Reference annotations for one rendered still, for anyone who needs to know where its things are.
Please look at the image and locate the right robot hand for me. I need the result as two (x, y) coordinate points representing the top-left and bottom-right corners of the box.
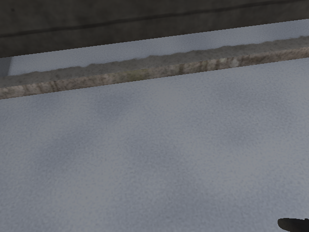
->
(277, 217), (309, 232)

